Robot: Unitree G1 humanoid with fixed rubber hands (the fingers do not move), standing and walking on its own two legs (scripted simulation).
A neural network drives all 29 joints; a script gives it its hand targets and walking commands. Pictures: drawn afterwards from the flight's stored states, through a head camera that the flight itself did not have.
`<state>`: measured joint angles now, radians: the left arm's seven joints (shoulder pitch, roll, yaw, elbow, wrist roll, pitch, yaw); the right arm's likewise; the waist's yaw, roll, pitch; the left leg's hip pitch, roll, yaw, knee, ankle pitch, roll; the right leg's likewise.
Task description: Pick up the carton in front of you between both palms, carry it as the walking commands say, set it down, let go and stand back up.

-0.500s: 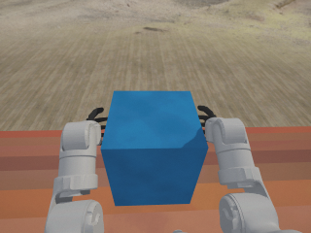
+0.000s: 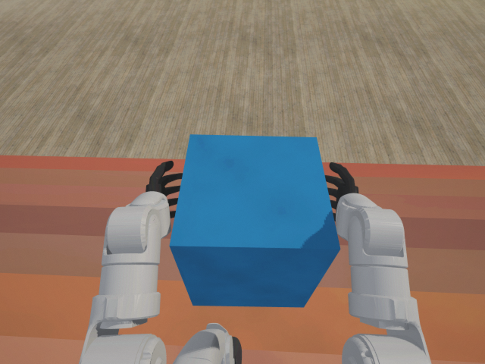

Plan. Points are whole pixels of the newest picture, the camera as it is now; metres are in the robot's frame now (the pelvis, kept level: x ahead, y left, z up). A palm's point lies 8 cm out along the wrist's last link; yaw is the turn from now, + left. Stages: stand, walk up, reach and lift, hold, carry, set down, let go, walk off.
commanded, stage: carry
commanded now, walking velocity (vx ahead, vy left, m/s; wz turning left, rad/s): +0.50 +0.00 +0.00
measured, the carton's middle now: (250, 226) +0.34 +0.01 +0.01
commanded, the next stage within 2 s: none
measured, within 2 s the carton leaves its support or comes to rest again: neither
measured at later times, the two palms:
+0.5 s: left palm (216, 128) +0.71 +0.12 -0.10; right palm (321, 117) +0.75 -0.18 -0.09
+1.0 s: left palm (242, 106) +1.11 +0.07 -0.33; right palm (312, 111) +1.08 -0.23 -0.34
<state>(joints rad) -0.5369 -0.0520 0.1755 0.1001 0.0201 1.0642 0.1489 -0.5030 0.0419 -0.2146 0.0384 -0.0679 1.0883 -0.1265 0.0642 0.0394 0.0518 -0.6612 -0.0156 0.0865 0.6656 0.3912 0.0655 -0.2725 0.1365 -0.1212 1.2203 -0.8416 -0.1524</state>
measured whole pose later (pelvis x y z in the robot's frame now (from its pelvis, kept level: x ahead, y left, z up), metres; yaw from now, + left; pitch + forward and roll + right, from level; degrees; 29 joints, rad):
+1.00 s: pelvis +0.76 -0.04 -0.42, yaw +1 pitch +0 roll +1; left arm -0.53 -0.05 0.22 0.20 0.07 1.07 0.12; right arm -0.55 -0.01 -0.13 0.25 0.00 1.06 -0.15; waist -0.12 0.00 -0.02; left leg -0.43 -0.13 0.09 0.91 -0.49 0.15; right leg -0.72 0.01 0.06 1.39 -0.41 -0.02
